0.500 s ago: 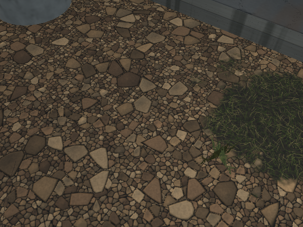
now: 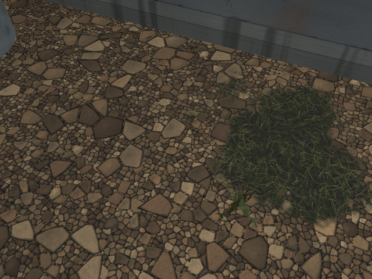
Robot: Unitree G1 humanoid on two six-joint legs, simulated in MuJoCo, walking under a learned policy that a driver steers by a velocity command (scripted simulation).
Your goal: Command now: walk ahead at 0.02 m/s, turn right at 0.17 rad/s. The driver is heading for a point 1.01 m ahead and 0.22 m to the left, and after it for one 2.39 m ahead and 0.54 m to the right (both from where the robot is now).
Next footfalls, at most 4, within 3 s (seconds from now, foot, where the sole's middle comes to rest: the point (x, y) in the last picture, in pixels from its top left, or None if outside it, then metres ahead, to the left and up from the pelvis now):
0.04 left None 0.07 0.15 -0.77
0.80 left None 0.29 0.28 -0.77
1.36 right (149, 222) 0.66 0.19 -0.77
1.80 left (100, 163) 0.92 0.43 -0.77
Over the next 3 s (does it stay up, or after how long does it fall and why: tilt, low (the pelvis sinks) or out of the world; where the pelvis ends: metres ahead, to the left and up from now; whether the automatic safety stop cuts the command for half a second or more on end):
stays up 1.00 0.31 0.01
